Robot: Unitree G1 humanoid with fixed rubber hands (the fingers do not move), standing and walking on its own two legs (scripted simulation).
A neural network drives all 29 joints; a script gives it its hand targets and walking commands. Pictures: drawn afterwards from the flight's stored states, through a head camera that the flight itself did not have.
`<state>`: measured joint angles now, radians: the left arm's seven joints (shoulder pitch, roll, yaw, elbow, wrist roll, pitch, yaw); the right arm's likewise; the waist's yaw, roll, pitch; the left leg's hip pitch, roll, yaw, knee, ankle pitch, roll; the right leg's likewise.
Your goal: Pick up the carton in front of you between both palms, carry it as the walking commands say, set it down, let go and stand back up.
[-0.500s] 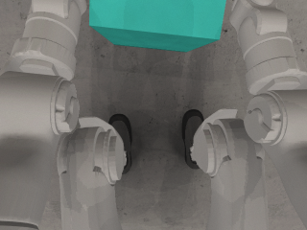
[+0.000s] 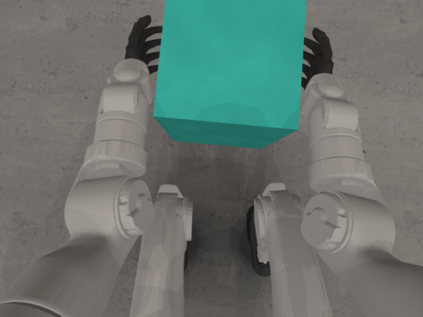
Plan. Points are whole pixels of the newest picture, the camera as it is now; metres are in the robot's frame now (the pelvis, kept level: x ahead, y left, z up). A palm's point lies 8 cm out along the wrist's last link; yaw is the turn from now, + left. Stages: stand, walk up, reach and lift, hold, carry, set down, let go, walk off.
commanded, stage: reach and lift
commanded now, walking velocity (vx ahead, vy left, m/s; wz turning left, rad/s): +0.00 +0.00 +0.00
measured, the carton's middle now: (225, 86) +0.52 +0.00 -0.13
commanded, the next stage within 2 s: none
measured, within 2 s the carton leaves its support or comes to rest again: neither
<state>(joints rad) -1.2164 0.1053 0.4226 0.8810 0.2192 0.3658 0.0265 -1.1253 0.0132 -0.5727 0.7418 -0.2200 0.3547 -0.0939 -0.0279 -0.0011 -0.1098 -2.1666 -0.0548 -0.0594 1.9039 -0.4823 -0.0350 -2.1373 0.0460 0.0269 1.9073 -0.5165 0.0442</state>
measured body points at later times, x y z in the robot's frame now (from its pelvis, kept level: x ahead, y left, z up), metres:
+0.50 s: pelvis +0.03 +0.00 +0.12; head +0.23 +0.02 +0.52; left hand +0.50 +0.15 +0.07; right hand +0.48 -0.16 +0.07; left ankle +0.12 +0.12 -0.41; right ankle +0.12 -0.13 -0.41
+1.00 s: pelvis +0.08 +0.00 +0.26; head +0.17 +0.01 +0.70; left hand +0.44 +0.15 +0.23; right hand +0.44 -0.16 +0.23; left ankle +0.12 +0.12 -0.41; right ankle +0.12 -0.13 -0.41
